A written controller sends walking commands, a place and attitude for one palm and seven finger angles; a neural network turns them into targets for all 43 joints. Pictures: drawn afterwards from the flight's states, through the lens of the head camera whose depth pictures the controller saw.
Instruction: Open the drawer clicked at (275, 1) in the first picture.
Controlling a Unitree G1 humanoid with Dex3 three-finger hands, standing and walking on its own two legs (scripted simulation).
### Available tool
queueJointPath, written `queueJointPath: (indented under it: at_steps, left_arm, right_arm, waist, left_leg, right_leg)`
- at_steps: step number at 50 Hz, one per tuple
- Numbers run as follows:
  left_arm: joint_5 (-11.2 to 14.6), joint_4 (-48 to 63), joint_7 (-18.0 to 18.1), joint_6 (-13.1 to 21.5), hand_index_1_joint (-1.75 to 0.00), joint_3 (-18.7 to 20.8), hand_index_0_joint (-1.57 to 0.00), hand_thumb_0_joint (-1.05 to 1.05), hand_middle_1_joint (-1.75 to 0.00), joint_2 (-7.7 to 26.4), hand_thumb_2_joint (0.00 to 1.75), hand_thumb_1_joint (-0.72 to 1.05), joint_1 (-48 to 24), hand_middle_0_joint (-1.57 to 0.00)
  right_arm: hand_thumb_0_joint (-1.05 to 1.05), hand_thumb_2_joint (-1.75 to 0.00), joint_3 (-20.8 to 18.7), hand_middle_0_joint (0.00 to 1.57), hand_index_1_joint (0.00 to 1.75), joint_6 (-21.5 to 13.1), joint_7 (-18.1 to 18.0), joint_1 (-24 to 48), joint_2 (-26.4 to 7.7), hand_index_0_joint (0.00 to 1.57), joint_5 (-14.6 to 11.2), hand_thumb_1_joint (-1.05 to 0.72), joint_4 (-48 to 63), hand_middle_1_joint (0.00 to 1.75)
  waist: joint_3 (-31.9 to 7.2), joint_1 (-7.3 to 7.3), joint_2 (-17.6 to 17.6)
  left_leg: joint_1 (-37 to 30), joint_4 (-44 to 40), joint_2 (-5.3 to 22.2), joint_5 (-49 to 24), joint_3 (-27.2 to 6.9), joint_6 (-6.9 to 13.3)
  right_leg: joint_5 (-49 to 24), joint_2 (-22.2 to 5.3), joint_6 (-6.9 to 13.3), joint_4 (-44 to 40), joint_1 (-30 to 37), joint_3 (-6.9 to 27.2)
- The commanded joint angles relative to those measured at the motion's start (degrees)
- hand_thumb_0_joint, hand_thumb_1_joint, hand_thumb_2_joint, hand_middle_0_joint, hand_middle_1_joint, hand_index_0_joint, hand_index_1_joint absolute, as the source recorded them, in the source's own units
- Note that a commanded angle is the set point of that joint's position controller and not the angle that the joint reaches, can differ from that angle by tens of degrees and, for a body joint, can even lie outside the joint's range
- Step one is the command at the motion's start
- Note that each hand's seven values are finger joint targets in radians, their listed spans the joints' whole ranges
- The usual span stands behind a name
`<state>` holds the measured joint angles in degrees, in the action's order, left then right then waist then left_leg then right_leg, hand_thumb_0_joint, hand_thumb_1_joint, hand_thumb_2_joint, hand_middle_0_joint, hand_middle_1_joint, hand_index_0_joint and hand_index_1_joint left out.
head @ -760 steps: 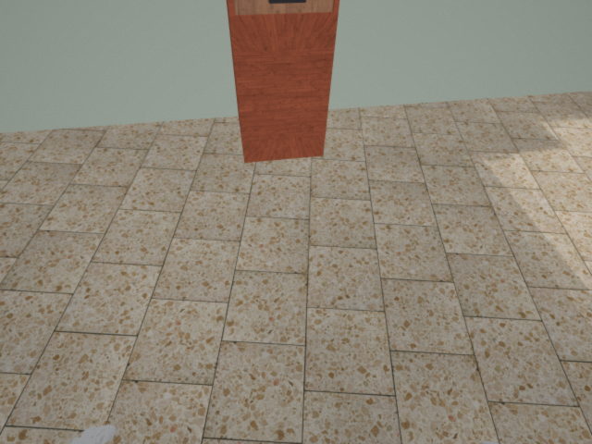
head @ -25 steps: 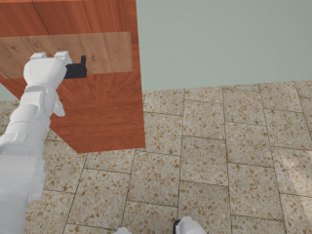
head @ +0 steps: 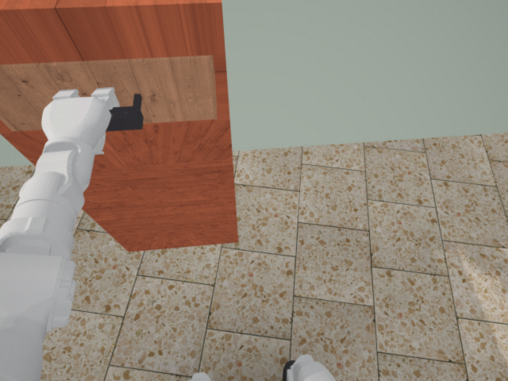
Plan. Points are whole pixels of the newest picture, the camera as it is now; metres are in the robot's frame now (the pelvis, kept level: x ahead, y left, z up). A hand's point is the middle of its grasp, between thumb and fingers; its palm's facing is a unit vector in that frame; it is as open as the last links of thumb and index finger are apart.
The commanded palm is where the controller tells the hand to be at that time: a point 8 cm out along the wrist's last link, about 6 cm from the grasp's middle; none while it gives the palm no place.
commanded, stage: close the thumb around the handle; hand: left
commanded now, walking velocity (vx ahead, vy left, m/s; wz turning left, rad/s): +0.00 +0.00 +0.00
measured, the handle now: (99, 110) +0.55 +0.24 +0.06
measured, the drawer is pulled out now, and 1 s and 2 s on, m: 0.00 0.03 0.25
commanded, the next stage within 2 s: pull the drawer open in 0.04 s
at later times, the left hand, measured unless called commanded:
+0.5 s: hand (93, 152) +0.47 +0.24 +0.04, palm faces -0.03 -0.03 -1.00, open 6.2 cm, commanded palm +0.46 +0.24 +0.09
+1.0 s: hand (91, 158) +0.46 +0.24 +0.04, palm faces -0.04 -0.02 -1.00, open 6.2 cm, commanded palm +0.41 +0.24 +0.09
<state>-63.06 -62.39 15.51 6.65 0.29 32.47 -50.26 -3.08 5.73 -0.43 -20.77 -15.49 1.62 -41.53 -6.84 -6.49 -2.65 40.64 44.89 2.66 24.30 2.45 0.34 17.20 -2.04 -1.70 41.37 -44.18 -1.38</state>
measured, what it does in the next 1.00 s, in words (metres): stands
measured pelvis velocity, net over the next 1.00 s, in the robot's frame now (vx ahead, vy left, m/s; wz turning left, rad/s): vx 0.00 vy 0.00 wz -0.02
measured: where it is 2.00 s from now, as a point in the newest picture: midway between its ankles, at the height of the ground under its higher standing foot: outside the picture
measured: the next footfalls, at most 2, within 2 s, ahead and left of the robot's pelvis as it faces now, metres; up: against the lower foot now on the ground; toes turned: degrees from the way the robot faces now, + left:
none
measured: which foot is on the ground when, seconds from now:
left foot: down 0.00-1.00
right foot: down 0.00-1.00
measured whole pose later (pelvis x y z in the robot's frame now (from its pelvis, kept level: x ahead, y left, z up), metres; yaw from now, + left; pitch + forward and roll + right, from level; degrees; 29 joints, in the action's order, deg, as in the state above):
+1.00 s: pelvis +0.00 +0.00 +0.01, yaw -1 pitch +18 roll -1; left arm -61.5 -50.9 15.6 5.6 2.1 30.1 -38.2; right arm -4.4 6.1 0.0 -20.2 -15.5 1.0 -39.6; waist -7.0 -4.4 -2.9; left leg 35.9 42.0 2.9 23.8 3.6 0.2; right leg 16.7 -1.5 -1.6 39.4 -40.5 -0.1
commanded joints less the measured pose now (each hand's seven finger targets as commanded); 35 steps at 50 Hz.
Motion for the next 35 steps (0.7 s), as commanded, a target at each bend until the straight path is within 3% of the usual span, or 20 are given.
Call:
queueJointPath:
  at_steps: [1,3,6,8,11,12,16,17,19,22,23,25,27,28,30,32,35]
  left_arm:
    - [0.7,10.8,1.6,0.3,-1.35,4.1,-0.4,0.0,-1.35,15.6,0.9,0.9,-23.3,-0.4]
    - [1.0,11.4,1.3,0.3,-1.35,4.4,-0.4,0.0,-1.35,15.3,0.9,0.9,-21.4,-0.4]
    - [1.2,11.8,1.3,0.5,-1.35,3.9,-0.4,0.0,-1.35,14.4,0.9,0.9,-21.0,-0.4]
    - [1.2,12.3,1.4,0.6,-1.35,2.9,-0.4,0.0,-1.35,12.5,0.9,0.9,-20.1,-0.4]
    - [1.3,12.8,1.4,0.5,-1.35,3.4,-0.4,0.0,-1.35,12.5,0.9,0.9,-17.6,-0.4]
    - [1.4,12.6,1.3,0.3,-1.35,2.2,-0.4,0.0,-1.35,10.6,0.9,0.9,-16.3,-0.4]
    - [1.9,16.9,1.2,0.3,-1.35,4.5,-0.4,0.0,-1.35,12.1,0.9,0.9,-11.3,-0.4]
    - [2.2,17.9,1.1,0.1,-1.35,4.1,-0.4,0.0,-1.35,10.9,0.9,0.9,-9.1,-0.4]
    - [2.6,20.0,1.0,-0.3,-1.35,5.2,-0.4,0.0,-1.35,11.7,0.9,0.9,-5.6,-0.4]
    - [3.0,26.3,1.3,-1.0,-1.35,5.6,-0.4,0.0,-1.35,11.4,0.9,0.9,-0.4,-0.4]
    - [3.3,26.5,1.3,-1.6,-1.35,4.1,-0.4,0.0,-1.35,9.1,0.9,0.9,1.3,-0.4]
    - [1.8,23.1,2.3,-1.5,-1.35,2.4,-0.4,0.0,-1.35,10.8,0.9,0.9,-17.2,-0.4]
    - [0.5,18.5,3.0,-2.2,-1.35,4.5,-0.4,0.0,-1.35,13.1,0.9,0.9,-15.7,-0.4]
    - [0.3,18.1,3.1,-2.4,-1.35,3.2,-0.4,0.0,-1.35,11.7,0.9,0.9,-16.8,-0.4]
    - [0.3,17.9,3.0,-2.2,-1.35,3.8,-0.4,0.0,-1.35,12.6,0.9,0.9,-19.3,-0.4]
    - [0.5,15.7,2.8,-2.1,-1.35,2.4,-0.4,0.0,-1.35,10.8,0.9,0.9,-18.8,-0.4]
    - [0.5,16.1,2.5,-1.1,-1.35,2.7,-0.4,0.0,-1.35,11.1,0.9,0.9,-20.8,-0.4]
  right_arm:
    - [0.0,-0.9,-3.7,0.2,0.3,-0.8,-1.1,-9.1,-9.8,0.2,0.4,-0.9,2.2,0.3]
    - [0.0,-0.9,-3.6,0.2,0.3,-0.8,-1.0,-8.7,-9.7,0.2,0.3,-0.9,2.6,0.3]
    - [0.0,-0.9,-3.8,0.2,0.3,-0.8,-1.0,-8.6,-9.7,0.2,0.3,-0.9,2.6,0.3]
    - [0.0,-0.9,-4.0,0.2,0.3,-0.9,-0.8,-8.4,-9.5,0.2,0.2,-0.9,2.8,0.3]
    - [0.0,-0.9,-4.0,0.2,0.3,-0.8,-0.7,-8.1,-9.6,0.2,0.2,-0.9,3.0,0.3]
    - [0.0,-0.9,-4.1,0.2,0.3,-0.8,-0.7,-8.0,-9.4,0.2,0.1,-0.9,3.2,0.3]
    - [0.0,-0.9,-4.3,0.2,0.3,-0.7,-0.3,-7.5,-9.2,0.2,0.1,-0.9,3.8,0.3]
    - [0.0,-0.9,-4.4,0.2,0.3,-0.7,-0.1,-7.1,-9.1,0.2,0.1,-0.9,4.1,0.3]
    - [0.0,-0.9,-4.4,0.2,0.3,-0.5,0.0,-6.3,-9.2,0.2,-0.1,-0.9,4.6,0.3]
    - [0.0,-0.9,-4.6,0.2,0.3,-0.5,0.4,-5.0,-8.8,0.2,-0.4,-0.9,5.7,0.3]
    - [0.0,-0.9,-4.5,0.2,0.3,-0.6,0.5,-4.3,-8.7,0.2,-0.5,-0.9,6.1,0.3]
    - [0.0,-0.9,-4.3,0.2,0.3,-0.3,-0.5,-5.5,-9.6,0.2,-0.5,-0.9,3.2,0.3]
    - [0.0,-0.9,-4.4,0.2,0.3,-0.4,-0.6,-6.3,-9.6,0.2,-0.1,-0.9,2.3,0.3]
    - [0.0,-0.9,-4.3,0.2,0.3,-0.6,-0.7,-6.3,-9.3,0.2,0.1,-0.9,2.5,0.3]
    - [0.0,-0.9,-4.3,0.2,0.3,-0.5,-0.7,-6.4,-9.2,0.2,0.2,-0.9,2.3,0.3]
    - [0.0,-0.9,-4.1,0.2,0.3,-0.6,-0.8,-6.2,-8.9,0.2,0.0,-0.9,2.5,0.3]
    - [0.0,-0.9,-4.1,0.2,0.3,-0.7,-1.0,-6.0,-8.8,0.2,0.0,-0.9,3.3,0.3]
  waist:
    - [-26.6,-0.61,-2.4]
    - [-26.8,0.33,-2.8]
    - [-26.2,-0.09,-2.4]
    - [-25.9,0.2,-3.2]
    - [-26.2,0.84,-2.4]
    - [-25.7,0.77,-2.1]
    - [-28.6,2.94,-2.5]
    - [-28.2,3.25,-1.8]
    - [-26.9,3.78,-0.3]
    - [-28.2,5.0,-2.0]
    - [-26.0,4.59,-2.1]
    - [-20.6,-0.87,0.1]
    - [-22.4,0.93,-1.1]
    - [-24.0,0.79,-1.8]
    - [-25.4,0.7,-2.5]
    - [-23.6,0.54,-2.6]
    - [-24.8,0.37,-1.5]
  left_leg:
    - [-12.7,-3.3,-3.2,-31.2,-0.9,1.5]
    - [-12.8,-3.4,-3.2,-32.7,-1.0,1.3]
    - [-13.5,-3.4,-2.9,-33.8,-1.1,1.3]
    - [-14.4,-3.5,-2.8,-33.3,-1.1,1.1]
    - [-14.5,-3.8,-2.6,-34.3,-1.1,1.1]
    - [-14.9,-3.9,-2.6,-34.3,-1.1,1.1]
    - [-15.8,-4.1,-2.3,-39.7,-1.1,1.2]
    - [-15.7,-4.3,-2.3,-40.4,-0.9,1.3]
    - [-14.7,-4.9,-2.3,-40.5,-0.6,1.6]
    - [-16.2,-5.4,-2.0,-45.6,-0.9,1.7]
    - [-16.8,-5.5,-2.0,-44.9,-0.8,1.6]
    - [-17.4,-5.0,-1.9,-38.6,-1.6,1.2]
    - [-17.2,-5.1,-2.5,-37.6,-1.2,1.1]
    - [-17.8,-4.9,-2.7,-38.7,-1.0,1.1]
    - [-18.2,-4.3,-2.8,-39.1,-1.0,0.9]
    - [-16.8,-4.4,-3.1,-37.2,-1.0,0.9]
    - [-16.4,-4.2,-3.2,-36.5,-1.1,1.1]
  right_leg:
    - [-22.6,3.8,2.8,-1.7,17.6,-0.5]
    - [-22.9,3.9,3.0,-1.4,18.2,-0.7]
    - [-23.1,3.9,2.8,-1.7,17.7,-0.7]
    - [-21.6,4.1,2.9,-1.9,16.6,-1.0]
    - [-22.1,4.0,2.9,-1.8,17.4,-1.0]
    - [-21.9,4.2,3.0,-2.1,17.1,-1.1]
    - [-25.7,3.9,3.0,-1.6,20.7,-0.8]
    - [-26.7,3.9,3.0,-1.8,21.6,-0.8]
    - [-28.1,3.8,3.0,-2.2,23.1,-0.5]
    - [-30.7,3.5,3.2,-1.9,25.1,-0.3]
    - [-29.7,3.8,3.1,-2.6,24.2,-0.7]
    - [-24.7,4.1,2.6,-3.4,17.6,-1.6]
    - [-23.7,4.1,3.0,-3.0,18.2,-1.4]
    - [-24.8,4.0,3.0,-2.8,18.6,-1.4]
    - [-25.1,3.9,3.0,-2.4,18.9,-1.1]
    - [-24.4,3.9,3.0,-2.5,18.3,-1.2]
    - [-24.7,3.8,3.0,-2.3,19.0,-0.9]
